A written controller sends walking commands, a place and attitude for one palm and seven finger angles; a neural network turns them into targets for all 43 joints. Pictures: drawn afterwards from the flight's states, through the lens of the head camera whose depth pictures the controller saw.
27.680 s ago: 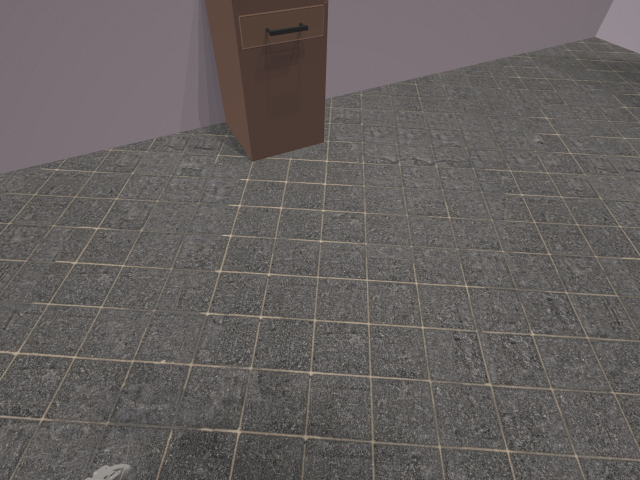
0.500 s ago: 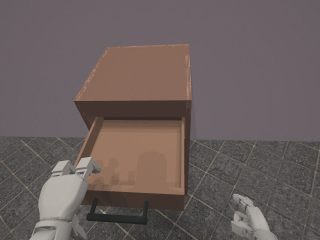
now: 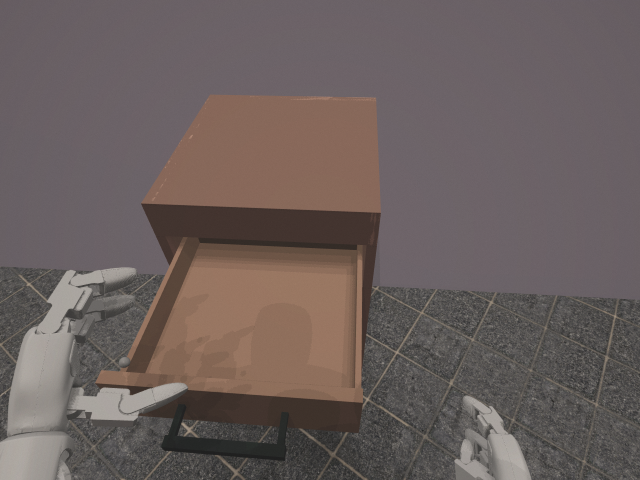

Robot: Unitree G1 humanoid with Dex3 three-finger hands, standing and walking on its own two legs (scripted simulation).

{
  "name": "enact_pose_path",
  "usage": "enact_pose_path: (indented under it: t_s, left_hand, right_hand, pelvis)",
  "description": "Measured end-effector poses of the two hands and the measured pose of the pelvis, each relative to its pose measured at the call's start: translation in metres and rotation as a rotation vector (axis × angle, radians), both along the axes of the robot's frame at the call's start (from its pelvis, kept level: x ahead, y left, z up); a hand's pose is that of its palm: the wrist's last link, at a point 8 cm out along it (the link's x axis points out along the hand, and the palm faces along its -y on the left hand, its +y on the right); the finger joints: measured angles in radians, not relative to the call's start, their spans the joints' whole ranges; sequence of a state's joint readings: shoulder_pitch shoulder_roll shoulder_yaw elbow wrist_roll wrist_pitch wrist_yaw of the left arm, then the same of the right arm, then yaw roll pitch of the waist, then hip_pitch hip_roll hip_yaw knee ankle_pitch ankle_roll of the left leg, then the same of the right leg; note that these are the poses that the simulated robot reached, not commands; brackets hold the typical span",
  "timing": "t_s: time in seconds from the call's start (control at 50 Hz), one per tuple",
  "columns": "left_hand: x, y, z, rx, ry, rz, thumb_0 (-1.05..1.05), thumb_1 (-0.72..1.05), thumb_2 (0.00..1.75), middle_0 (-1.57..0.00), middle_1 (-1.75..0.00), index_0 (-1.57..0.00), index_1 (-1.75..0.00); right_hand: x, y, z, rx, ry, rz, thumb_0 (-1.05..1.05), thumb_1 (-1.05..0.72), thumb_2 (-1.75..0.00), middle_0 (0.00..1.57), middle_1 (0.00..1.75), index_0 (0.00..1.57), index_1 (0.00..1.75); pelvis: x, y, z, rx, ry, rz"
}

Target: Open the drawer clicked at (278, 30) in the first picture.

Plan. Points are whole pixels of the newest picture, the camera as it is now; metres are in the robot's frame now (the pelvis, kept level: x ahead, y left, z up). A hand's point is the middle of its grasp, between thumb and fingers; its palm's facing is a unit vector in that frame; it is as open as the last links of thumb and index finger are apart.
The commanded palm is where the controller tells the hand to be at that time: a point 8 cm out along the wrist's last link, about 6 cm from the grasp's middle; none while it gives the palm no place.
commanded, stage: draw the hand back to the body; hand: left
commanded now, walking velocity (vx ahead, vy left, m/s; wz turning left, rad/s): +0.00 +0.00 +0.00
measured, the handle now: (227, 432) +0.21 +0.17 -0.13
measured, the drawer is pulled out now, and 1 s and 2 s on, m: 0.30 0.30 0.30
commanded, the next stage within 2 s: step back with the hand held close in 0.62 s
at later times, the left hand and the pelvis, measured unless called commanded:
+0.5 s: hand (88, 348) +0.18 +0.24 +0.16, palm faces +0.41 -0.82 -0.39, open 8.0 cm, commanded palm +0.13 +0.28 +0.18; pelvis +0.00 +0.00 +0.00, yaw +0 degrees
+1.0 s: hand (109, 355) +0.19 +0.24 +0.13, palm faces +0.30 -0.84 -0.46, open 7.4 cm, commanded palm +0.11 +0.29 +0.18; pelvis -0.02 +0.01 +0.00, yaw +0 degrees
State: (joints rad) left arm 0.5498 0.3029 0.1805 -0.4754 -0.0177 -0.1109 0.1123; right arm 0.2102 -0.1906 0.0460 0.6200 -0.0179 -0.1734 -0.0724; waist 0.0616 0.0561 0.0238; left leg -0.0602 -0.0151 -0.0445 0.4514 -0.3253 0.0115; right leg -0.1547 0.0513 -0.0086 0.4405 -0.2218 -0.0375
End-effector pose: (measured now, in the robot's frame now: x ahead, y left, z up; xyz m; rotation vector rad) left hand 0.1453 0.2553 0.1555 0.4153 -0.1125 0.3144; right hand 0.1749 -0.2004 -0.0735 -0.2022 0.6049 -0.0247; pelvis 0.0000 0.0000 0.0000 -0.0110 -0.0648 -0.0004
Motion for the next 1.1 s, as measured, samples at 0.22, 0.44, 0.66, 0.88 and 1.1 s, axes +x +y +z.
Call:
enact_pose_path:
  t_s: [0.22, 0.44, 0.66, 0.88, 1.1]
  left_hand:
    - [-0.003, 0.013, 0.011, 0.038, -0.022, 0.033, -0.01, 0.25, 0.62, -0.26, -0.71, -0.25, -0.71]
    - [-0.004, 0.025, 0.025, 0.058, -0.09, 0.078, 0.0, 0.63, 0.79, -0.23, -0.47, -0.23, -0.47]
    - [-0.006, 0.02, 0.019, 0.048, -0.058, 0.07, 0.01, 0.85, 0.88, -0.22, -0.32, -0.21, -0.32]
    - [0.005, 0.026, 0.023, 0.123, -0.082, 0.064, 0.01, 0.89, 0.9, -0.21, -0.3, -0.21, -0.3]
    - [-0.008, 0.022, 0.006, 0.123, -0.033, -0.083, 0.01, 0.89, 0.9, -0.22, -0.3, -0.21, -0.3]
  right_hand:
    - [0.0, -0.009, -0.001, -0.009, 0.008, -0.029, 0.01, -0.91, -0.89, 0.21, 0.3, 0.2, 0.3]
    - [0.011, -0.009, 0.005, 0.007, -0.033, -0.036, 0.01, -0.91, -0.89, 0.2, 0.3, 0.2, 0.3]
    - [0.01, -0.007, 0.002, 0.014, -0.024, -0.03, 0.01, -0.91, -0.89, 0.2, 0.3, 0.2, 0.3]
    - [-0.004, -0.019, -0.001, -0.026, 0.042, -0.067, 0.01, -0.91, -0.89, 0.21, 0.3, 0.2, 0.3]
    - [-0.053, -0.039, 0.01, -0.12, 0.09, -0.179, 0.01, -0.91, -0.89, 0.2, 0.3, 0.2, 0.3]
  pelvis:
    - [0.001, 0.002, 0.001, 0.001, 0.012, -0.004]
    - [0.0, 0.001, 0.001, 0.001, 0.011, -0.003]
    - [0.002, 0.0, 0.0, 0.001, 0.016, 0.0]
    - [-0.006, 0.001, 0.0, -0.008, 0.063, -0.002]
    - [-0.032, 0.01, -0.007, 0.001, 0.095, -0.004]
